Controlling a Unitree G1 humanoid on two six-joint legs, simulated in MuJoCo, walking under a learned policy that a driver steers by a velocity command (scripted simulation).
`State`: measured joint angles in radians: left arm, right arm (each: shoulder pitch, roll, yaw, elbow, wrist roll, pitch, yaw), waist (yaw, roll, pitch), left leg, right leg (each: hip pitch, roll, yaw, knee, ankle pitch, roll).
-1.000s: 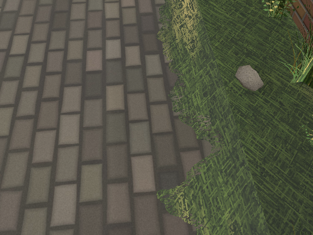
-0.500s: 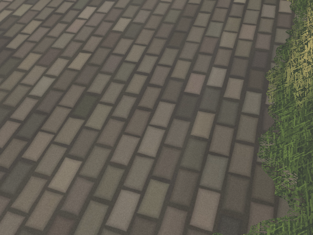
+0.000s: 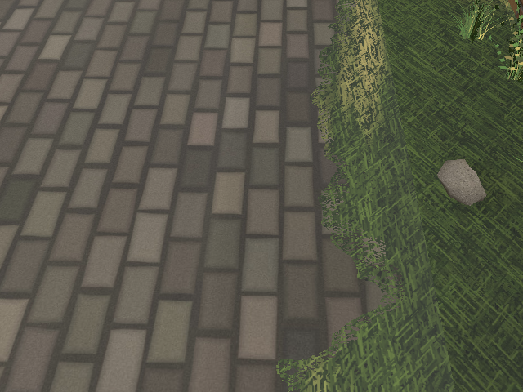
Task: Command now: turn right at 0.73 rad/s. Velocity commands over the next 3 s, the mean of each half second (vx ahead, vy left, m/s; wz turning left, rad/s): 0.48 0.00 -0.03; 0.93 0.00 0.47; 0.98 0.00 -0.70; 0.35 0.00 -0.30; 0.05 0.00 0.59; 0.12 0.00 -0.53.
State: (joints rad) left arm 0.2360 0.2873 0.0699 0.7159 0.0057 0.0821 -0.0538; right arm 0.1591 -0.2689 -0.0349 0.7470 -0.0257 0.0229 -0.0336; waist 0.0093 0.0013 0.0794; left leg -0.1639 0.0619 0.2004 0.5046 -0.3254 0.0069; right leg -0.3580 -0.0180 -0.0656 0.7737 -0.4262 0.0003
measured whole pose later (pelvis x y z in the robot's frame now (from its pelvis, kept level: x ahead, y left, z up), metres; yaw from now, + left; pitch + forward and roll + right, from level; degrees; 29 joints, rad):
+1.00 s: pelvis +0.54 +0.09 +0.00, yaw +16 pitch +1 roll +1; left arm 0.16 0.26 -0.01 0.73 0.01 -0.05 -0.05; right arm 0.41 -0.27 -0.04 0.86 -0.01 -0.12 0.03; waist -0.01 -0.04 0.02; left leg 0.12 -0.17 0.02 0.19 -0.31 0.15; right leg -0.84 -0.15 -0.02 0.93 0.00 -0.06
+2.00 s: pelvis +1.31 +0.20 -0.01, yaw -14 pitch +1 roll +2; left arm 0.03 0.23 -0.01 0.67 0.03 -0.03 -0.01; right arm 0.44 -0.27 -0.04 0.85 0.01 -0.03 0.01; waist -0.11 -0.02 0.06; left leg -0.28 -0.02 0.00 0.76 -0.50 0.00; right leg -0.44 0.00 0.02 0.57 -0.15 -0.03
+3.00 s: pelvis +1.32 +0.20 +0.00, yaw -15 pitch +0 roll +1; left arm 0.33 0.28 0.06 0.75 0.01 0.04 -0.03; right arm 0.19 -0.31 -0.07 0.73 -0.04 0.02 0.02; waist 0.01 0.05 0.00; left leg -0.45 0.04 0.08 0.95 -0.38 -0.02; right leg -0.18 0.05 -0.02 0.52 -0.36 -0.09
